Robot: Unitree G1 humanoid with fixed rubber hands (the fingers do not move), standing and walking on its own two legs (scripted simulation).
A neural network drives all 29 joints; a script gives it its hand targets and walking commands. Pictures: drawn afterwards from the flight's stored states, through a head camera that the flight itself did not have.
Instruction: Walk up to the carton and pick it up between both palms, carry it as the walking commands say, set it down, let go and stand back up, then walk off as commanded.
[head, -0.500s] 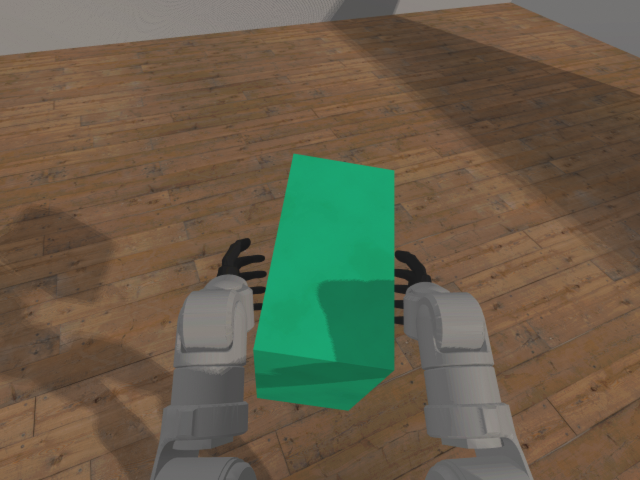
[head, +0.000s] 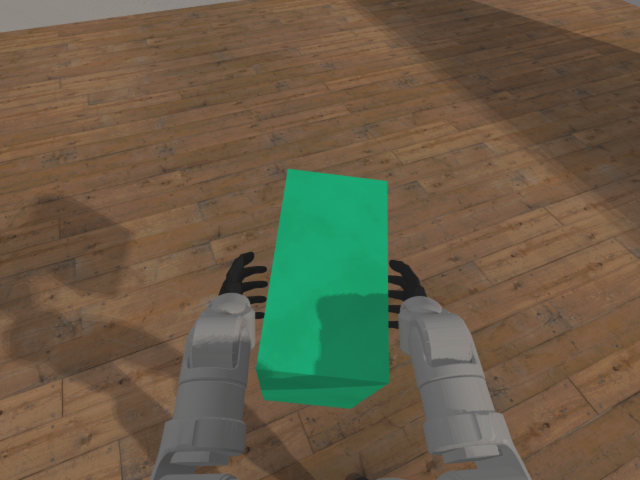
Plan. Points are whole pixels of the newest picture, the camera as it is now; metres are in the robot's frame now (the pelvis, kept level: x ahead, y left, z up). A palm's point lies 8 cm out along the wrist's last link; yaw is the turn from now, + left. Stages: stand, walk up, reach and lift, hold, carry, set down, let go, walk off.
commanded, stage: carry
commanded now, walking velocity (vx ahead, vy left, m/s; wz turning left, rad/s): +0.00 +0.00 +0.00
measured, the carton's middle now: (321, 297) +0.37 +0.01 -0.04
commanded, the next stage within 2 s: hold in 1.86 s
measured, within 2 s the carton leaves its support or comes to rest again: neither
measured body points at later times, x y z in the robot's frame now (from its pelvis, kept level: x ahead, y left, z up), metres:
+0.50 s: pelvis +0.03 -0.01 +0.00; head +0.03 +0.00 +0.45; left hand +0.35 +0.11 +0.03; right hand +0.34 -0.12 +0.02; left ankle -0.01 +0.04 -0.73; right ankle +0.08 -0.11 -0.73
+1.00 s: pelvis +0.02 -0.03 +0.00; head +0.02 -0.03 +0.45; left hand +0.34 +0.09 +0.03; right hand +0.34 -0.15 +0.02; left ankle -0.01 +0.04 -0.73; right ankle +0.08 -0.11 -0.73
